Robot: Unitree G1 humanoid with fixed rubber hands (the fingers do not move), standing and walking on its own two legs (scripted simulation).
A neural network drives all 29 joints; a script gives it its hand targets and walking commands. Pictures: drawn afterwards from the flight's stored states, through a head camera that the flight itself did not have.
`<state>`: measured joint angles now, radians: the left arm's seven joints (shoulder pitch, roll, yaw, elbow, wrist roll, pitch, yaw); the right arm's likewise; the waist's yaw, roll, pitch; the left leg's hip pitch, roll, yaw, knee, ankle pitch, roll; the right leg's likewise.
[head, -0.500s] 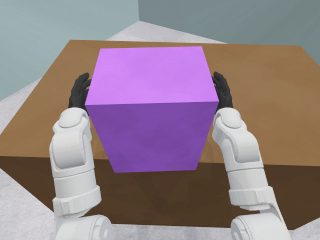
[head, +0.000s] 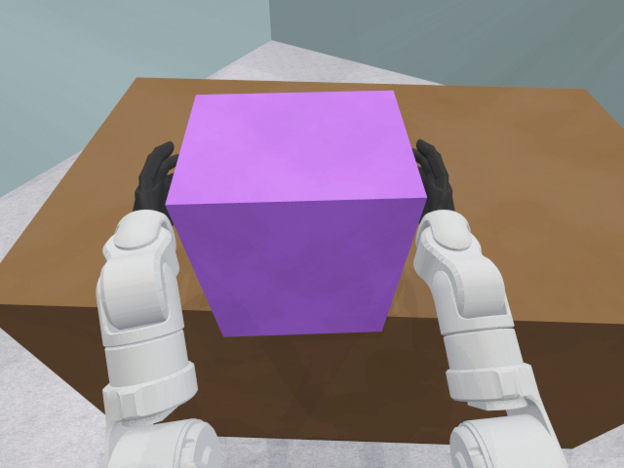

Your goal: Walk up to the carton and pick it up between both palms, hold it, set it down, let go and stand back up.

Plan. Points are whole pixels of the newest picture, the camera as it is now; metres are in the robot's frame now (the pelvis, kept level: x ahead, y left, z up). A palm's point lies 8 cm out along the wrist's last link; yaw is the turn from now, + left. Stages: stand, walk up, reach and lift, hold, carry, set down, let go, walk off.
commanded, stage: hold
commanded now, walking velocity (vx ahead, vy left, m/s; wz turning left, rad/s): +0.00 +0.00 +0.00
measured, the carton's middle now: (299, 226) +0.37 +0.00 +0.13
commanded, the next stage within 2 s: set down in 0.34 s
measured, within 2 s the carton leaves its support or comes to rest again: rests again in 1.98 s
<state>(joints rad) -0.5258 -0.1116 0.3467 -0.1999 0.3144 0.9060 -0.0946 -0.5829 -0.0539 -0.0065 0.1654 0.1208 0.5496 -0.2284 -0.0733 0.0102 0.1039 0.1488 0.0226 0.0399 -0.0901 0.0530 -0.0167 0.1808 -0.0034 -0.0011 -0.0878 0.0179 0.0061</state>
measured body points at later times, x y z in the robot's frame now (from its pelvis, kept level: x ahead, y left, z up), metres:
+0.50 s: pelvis +0.00 +0.00 +0.00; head +0.00 -0.01 +0.45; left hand +0.35 +0.18 +0.18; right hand +0.38 -0.14 +0.17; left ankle +0.01 +0.13 -0.76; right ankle -0.01 -0.12 -0.76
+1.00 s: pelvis +0.01 +0.01 +0.00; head +0.02 +0.00 +0.45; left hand +0.40 +0.18 +0.18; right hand +0.41 -0.14 +0.17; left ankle +0.01 +0.13 -0.76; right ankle -0.01 -0.12 -0.76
